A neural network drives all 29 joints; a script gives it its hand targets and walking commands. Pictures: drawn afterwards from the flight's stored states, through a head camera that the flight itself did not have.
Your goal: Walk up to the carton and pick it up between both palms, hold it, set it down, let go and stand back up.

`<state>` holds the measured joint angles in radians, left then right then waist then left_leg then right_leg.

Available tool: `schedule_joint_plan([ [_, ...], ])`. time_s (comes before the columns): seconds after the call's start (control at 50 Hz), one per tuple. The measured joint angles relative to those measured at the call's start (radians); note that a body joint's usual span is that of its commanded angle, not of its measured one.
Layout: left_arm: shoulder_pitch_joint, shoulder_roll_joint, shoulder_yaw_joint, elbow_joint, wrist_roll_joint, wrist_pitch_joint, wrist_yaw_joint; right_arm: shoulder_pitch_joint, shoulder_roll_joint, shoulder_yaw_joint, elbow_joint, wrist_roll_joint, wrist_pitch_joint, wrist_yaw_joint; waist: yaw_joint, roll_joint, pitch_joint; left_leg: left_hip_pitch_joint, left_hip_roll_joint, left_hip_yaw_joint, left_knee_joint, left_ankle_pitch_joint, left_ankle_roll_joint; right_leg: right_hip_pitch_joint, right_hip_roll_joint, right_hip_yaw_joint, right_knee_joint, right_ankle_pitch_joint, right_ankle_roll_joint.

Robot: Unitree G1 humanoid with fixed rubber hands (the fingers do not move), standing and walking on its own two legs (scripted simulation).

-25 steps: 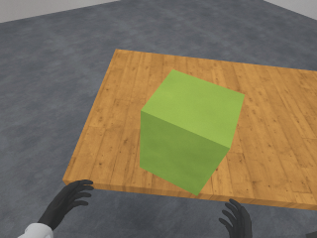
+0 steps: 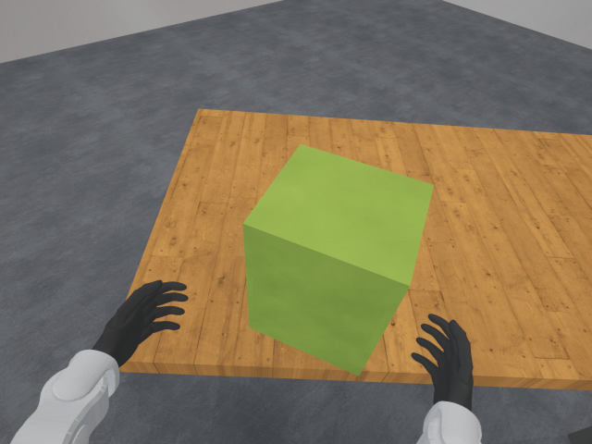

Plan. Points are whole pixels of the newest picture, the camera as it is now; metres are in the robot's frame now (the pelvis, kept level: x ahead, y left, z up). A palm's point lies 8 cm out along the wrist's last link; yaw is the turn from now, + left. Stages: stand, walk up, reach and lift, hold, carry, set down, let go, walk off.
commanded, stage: reach and lift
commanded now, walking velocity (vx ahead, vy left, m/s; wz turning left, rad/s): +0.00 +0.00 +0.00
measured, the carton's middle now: (330, 264) +0.37 -0.03 +0.03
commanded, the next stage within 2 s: none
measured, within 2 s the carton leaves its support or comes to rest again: neither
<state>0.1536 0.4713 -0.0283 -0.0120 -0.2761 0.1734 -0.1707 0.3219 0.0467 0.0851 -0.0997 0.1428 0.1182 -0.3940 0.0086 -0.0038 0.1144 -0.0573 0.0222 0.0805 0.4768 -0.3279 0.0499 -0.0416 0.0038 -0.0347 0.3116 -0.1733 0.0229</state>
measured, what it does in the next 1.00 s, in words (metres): stands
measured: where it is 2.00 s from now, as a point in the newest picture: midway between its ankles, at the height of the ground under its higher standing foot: outside the picture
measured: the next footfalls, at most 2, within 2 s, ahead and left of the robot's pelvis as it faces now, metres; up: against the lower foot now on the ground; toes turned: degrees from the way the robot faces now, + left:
none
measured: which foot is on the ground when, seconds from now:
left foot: down 0.00-1.00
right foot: down 0.00-1.00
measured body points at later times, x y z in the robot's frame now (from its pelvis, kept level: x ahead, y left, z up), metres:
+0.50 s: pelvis -0.01 +0.00 +0.00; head +0.01 +0.03 +0.45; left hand +0.32 +0.21 +0.09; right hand +0.25 -0.19 +0.08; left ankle -0.03 +0.07 -0.74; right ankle +0.00 -0.15 -0.74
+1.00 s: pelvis -0.02 +0.00 +0.00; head +0.00 +0.03 +0.45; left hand +0.39 +0.19 +0.14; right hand +0.30 -0.19 +0.13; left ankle -0.03 +0.07 -0.74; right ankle +0.00 -0.15 -0.74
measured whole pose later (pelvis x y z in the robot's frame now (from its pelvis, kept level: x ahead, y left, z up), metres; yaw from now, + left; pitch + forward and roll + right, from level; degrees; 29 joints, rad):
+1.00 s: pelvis -0.02 +0.00 +0.00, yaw -1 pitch -2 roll -2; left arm -0.55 0.52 0.03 0.22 -0.27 0.62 -0.16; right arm -0.35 -0.04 -0.05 0.01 0.31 0.53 -0.41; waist -0.11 -0.05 0.07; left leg -0.15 0.00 0.10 0.42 -0.25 0.06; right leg -0.14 -0.01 -0.02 0.27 -0.10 0.03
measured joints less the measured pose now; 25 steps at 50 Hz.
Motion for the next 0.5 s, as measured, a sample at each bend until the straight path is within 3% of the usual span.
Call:
schedule_joint_plan([
  [0.26, -0.116, -0.005, 0.052, -0.048, 0.014, 0.146, -0.008, -0.052, -0.055, -0.006, -0.113, 0.055, 0.125, 0.007, -0.018, -0.013, -0.006, -0.001, -0.001, 0.013, -0.052, 0.026, -0.005, -0.013, 0.001, 0.013, -0.036, 0.022, 0.004],
  [0.5, -0.305, 0.012, 0.071, -0.005, 0.006, 0.298, -0.013, -0.253, -0.081, -0.042, -0.098, 0.114, 0.287, -0.005, -0.040, -0.029, -0.015, -0.014, -0.008, 0.020, -0.067, 0.051, -0.001, -0.031, -0.005, 0.020, -0.044, 0.044, 0.003],
])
